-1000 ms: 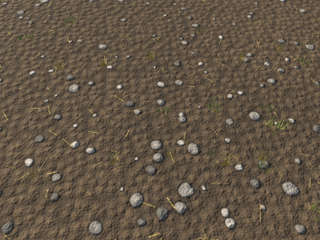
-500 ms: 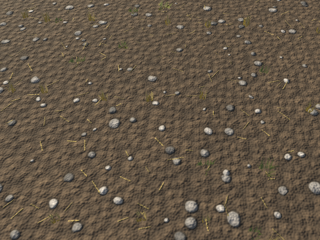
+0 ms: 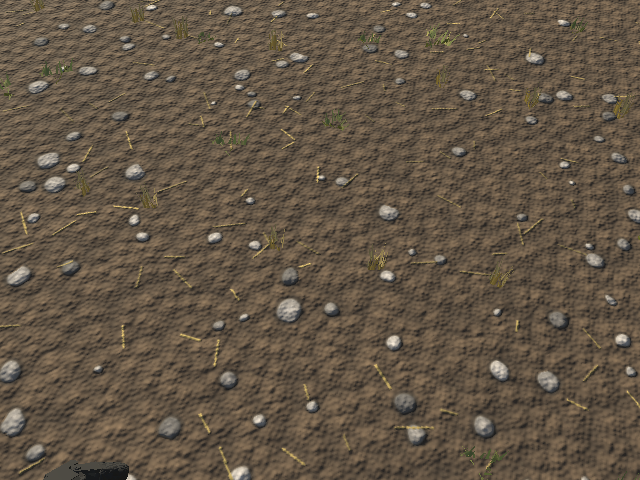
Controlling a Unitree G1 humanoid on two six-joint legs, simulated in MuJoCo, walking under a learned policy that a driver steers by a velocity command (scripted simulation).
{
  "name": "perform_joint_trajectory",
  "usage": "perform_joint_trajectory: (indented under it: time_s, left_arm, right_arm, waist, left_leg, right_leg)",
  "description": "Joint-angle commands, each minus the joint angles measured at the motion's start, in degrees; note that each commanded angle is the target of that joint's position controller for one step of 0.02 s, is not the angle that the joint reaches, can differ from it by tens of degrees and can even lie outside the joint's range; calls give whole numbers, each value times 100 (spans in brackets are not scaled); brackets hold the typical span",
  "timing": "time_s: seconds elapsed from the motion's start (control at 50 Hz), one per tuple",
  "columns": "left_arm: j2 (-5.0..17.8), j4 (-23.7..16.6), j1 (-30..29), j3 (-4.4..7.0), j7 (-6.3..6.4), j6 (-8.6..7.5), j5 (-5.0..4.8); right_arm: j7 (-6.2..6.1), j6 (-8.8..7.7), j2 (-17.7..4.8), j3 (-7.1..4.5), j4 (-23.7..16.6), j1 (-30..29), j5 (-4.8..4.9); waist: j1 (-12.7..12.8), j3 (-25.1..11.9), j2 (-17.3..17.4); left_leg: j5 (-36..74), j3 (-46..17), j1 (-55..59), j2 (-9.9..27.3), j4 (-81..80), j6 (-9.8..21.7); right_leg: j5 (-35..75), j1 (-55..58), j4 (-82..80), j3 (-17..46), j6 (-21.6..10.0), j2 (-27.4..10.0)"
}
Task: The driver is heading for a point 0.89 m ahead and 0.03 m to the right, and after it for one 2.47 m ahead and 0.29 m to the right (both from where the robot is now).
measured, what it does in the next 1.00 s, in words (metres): walks ahead: right foot, then left foot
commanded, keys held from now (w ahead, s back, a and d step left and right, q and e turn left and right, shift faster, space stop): w+q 0.08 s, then w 0.70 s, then w+e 0.22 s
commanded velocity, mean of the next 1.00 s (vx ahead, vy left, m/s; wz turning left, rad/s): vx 0.50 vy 0.00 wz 0.13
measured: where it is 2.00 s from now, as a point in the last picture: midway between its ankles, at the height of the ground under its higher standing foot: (317, 222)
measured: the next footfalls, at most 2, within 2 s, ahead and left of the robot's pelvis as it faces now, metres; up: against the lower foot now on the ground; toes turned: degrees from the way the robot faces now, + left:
right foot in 0.18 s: +0.30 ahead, -0.14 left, +0.00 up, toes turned +9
left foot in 0.68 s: +0.53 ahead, +0.14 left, +0.00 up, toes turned +10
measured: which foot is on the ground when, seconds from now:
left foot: down 0.00-0.20, up 0.22-0.66, down 0.68-1.00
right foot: up 0.00-0.16, down 0.18-0.70, up 0.72-1.00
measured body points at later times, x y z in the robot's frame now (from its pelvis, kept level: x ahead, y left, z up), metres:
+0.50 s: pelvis +0.28 -0.04 +0.00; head +0.31 -0.05 +0.45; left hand +0.25 +0.23 -0.12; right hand +0.51 -0.26 -0.09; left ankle +0.38 +0.14 -0.69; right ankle +0.26 -0.15 -0.75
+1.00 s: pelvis +0.54 +0.06 +0.00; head +0.55 +0.07 +0.45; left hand +0.66 +0.34 -0.11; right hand +0.61 -0.22 -0.11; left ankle +0.49 +0.14 -0.75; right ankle +0.69 -0.10 -0.68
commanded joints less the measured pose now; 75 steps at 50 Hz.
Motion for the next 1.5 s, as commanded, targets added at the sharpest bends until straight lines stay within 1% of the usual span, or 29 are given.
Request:
perform_joint_trajectory:
  time_s: [0.02, 0.12, 0.18, 0.2, 0.22, 0.24, 0.26, 0.3, 0.36, 0.46, 0.62, 0.68, 0.7, 0.72, 0.74, 0.76, 0.8, 0.84, 1.02, 1.12, 1.18, 1.22, 1.24, 1.26, 1.28, 1.3, 1.34, 1.42, 1.5]
  left_arm:
    - [245, -411, -480, 30, -36, -67, -43]
    - [556, -480, -597, 153, -133, -176, -122]
    - [792, -237, 428, 313, -101, -261, -36]
    - [1103, -172, 1232, 387, -69, -271, 45]
    - [1521, 156, 1819, 532, -114, -179, 5]
    - [986, 126, 1809, 416, -154, -163, -175]
    - [690, 76, 1509, 325, -134, -137, -166]
    - [500, 51, 1034, 227, -115, -78, -53]
    - [366, 140, 1005, 167, -89, -99, -62]
    - [753, 351, 1232, 259, -41, -53, -157]
    - [950, 745, 1798, 285, -11, 142, -251]
    - [901, 736, 1669, 248, 32, 206, -227]
    - [581, 552, 1632, 106, 48, 181, -63]
    - [14, 460, 2287, -58, 28, 66, -101]
    - [626, 523, 1974, 75, -10, -22, -215]
    - [825, 370, 1484, 143, -45, -74, -312]
    - [699, 344, 1135, 147, -26, -66, -199]
    - [499, 439, 1353, 136, -39, 75, -219]
    - [174, 112, 257, 77, -124, 187, -186]
    - [112, -334, -514, 28, -285, 183, -194]
    - [260, -518, -424, 106, -380, 200, -193]
    - [618, -335, 642, 324, -355, 236, -200]
    - [993, -114, 1620, 520, -262, 267, -216]
    - [1689, -72, 2001, 682, -164, 293, -239]
    - [1422, -196, 2080, 575, -157, 247, -236]
    - [1072, -172, 1935, 464, -156, 211, -175]
    - [762, -274, 1215, 372, -135, 191, -188]
    - [654, -449, 788, 334, -52, 170, -124]
    - [849, -321, 1084, 401, 75, 201, -187]
  right_arm:
    - [-93, -42, -1043, -298, -332, -17, 33]
    - [-121, 19, -921, -279, -158, 238, 57]
    - [-89, 38, -630, -180, -148, 179, -7]
    - [-77, 23, -339, -57, -231, 371, -101]
    - [-62, -39, -58, 38, -241, 1226, 96]
    - [-86, -62, -639, -52, -140, 950, 153]
    - [-89, -64, -918, -132, -261, 165, 128]
    - [-79, -100, -778, -114, -445, -457, -33]
    - [-12, -115, -461, -63, -400, -295, -11]
    - [39, -165, -177, 87, -607, -1070, -60]
    - [210, -254, -345, 44, -885, -2001, 39]
    - [150, -246, -810, -208, -480, -587, -32]
    - [80, -213, -1248, -329, -311, 477, -102]
    - [108, -176, -1594, -374, -229, 616, -115]
    - [123, -171, -1056, -245, -239, 591, -33]
    - [120, -185, -871, -168, -253, 232, -16]
    - [147, -207, -647, -101, -283, -358, -103]
    - [156, -286, -499, -74, -237, -568, -144]
    - [10, -394, -776, -160, 268, -349, -141]
    - [-35, -218, -917, -214, 600, 117, -49]
    - [-106, -65, -1087, -265, 610, 28, -11]
    - [-189, 41, -1190, -288, 553, -95, -11]
    - [-232, 32, -1128, -245, 475, -110, -31]
    - [-135, -120, -414, -1, 184, 408, -217]
    - [-31, -365, -468, 52, 156, 173, -160]
    - [55, -507, -840, -62, -21, -478, 91]
    - [21, -592, -776, -47, -82, -759, -8]
    - [-19, -343, -643, -85, -59, -494, -173]
    - [-25, -315, -376, 27, -293, -1339, -178]
  waist:
    - [-60, -249, 569]
    - [-43, -280, 789]
    - [484, -753, 826]
    - [722, -1579, 149]
    - [462, -2149, -1777]
    - [680, -1686, -1058]
    - [818, -915, -513]
    - [615, -257, -124]
    - [367, -291, -443]
    - [562, -146, -282]
    - [720, 50, -324]
    - [-89, -826, -190]
    - [-487, -1706, 496]
    - [-105, -2247, 1970]
    - [-314, -1963, 1379]
    - [-255, -1191, 1095]
    - [47, -555, 560]
    - [310, -483, 688]
    - [60, 64, 410]
    - [-211, 288, 326]
    - [10, 27, 563]
    - [642, -660, 673]
    - [1120, -1172, 411]
    - [788, -1820, -990]
    - [903, -2599, -805]
    - [1066, -1909, -469]
    - [613, -799, 169]
    - [147, -469, -98]
    - [426, -262, -194]
  left_leg:
    - [1053, -831, -617, 1064, -552, 728]
    - [566, -1571, 218, 1471, 94, 561]
    - [1484, -1386, 238, 1150, 1261, 265]
    - [507, -995, -530, 778, 2846, 44]
    - [-2090, -336, -2538, -19, 4695, -386]
    - [-2154, -595, -3304, 324, 5332, -415]
    - [-1626, -512, -3500, 527, 5437, -398]
    - [-981, -212, -3276, 902, 4950, -416]
    - [-718, 39, -2737, 1151, 4248, -463]
    - [363, 324, -2653, 1218, 2520, -610]
    - [805, 489, -2054, 912, 1035, -374]
    - [738, 696, 166, 704, 694, 15]
    - [917, -544, 1847, 1819, 889, 415]
    - [-385, -3132, 3216, 2915, 187, 1255]
    - [-1192, -3438, 3001, 2807, -163, 1174]
    - [-951, -2613, 2358, 2609, -254, 977]
    - [216, -1568, 1113, 2198, -530, 824]
    - [746, -977, 485, 2028, -874, 776]
    - [1469, 823, 340, 1841, -1395, 463]
    - [1951, 1132, 1407, 2163, -1052, 358]
    - [4097, 1372, 1822, 2238, -219, 172]
    - [5505, 1617, 1581, 2073, 1367, -38]
    - [4632, 1675, 536, 1855, 2789, -258]
    - [279, 1579, -2140, 944, 5020, -656]
    - [-2313, 289, -3154, 330, 5941, -669]
    - [-1900, -57, -3694, 706, 6036, -541]
    - [-1086, 94, -3379, 1147, 5041, -499]
    - [-549, 230, -2422, 1283, 4088, -834]
    - [890, 331, -2172, 1025, 2332, -1020]
  right_leg:
    - [1147, 932, -1082, -330, 85, 440]
    - [797, 1102, -1737, -73, -186, 465]
    - [477, 2600, -2032, -195, -665, 351]
    - [408, 4124, -1844, 820, -1094, -606]
    - [-1043, 5759, -2500, 3519, -2113, -1699]
    - [-2604, 5547, -2952, 4083, -2011, -1716]
    - [-2496, 4852, -3036, 3250, -1751, -1474]
    - [-1194, 3687, -3199, 2108, -1640, -1026]
    - [-111, 3189, -3471, 1297, -1620, -669]
    - [703, 3044, -3759, 515, -1660, -606]
    - [1132, 3670, -3365, 271, -1351, -877]
    - [2775, 3375, -1615, -205, -1021, -467]
    - [1289, 2245, 188, -474, -789, -130]
    - [-2399, 188, 1944, -464, -477, 817]
    - [-2612, -473, 2582, 104, -509, 525]
    - [-2088, -768, 2610, -1, -562, 263]
    - [-1276, -404, 2111, -137, -499, -105]
    - [-936, 141, 1868, -79, -425, -250]
    - [1308, 21, -331, -167, -327, -23]
    - [900, -362, -1054, -471, -561, 74]
    - [0, 120, -1154, -917, -829, 411]
    - [-206, 1647, -1313, -1180, -1122, 865]
    - [73, 3330, -1562, -669, -1397, 732]
    - [-316, 5706, -1622, 2165, -2404, -818]
    - [-848, 6372, -2592, 4303, -2897, -1447]
    - [-813, 5946, -2777, 3460, -2533, -1242]
    - [34, 4186, -2915, 2127, -2147, -765]
    - [1258, 2582, -3314, 1297, -2134, -336]
    - [949, 2112, -3283, 785, -1815, 69]
Velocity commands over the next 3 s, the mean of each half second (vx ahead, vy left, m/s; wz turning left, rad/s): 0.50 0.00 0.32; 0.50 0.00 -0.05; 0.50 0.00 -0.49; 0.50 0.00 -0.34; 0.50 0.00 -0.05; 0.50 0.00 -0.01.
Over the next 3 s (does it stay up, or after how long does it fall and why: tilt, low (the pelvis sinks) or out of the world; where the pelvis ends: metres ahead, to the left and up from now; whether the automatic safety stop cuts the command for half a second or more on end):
stays up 1.61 -0.20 0.00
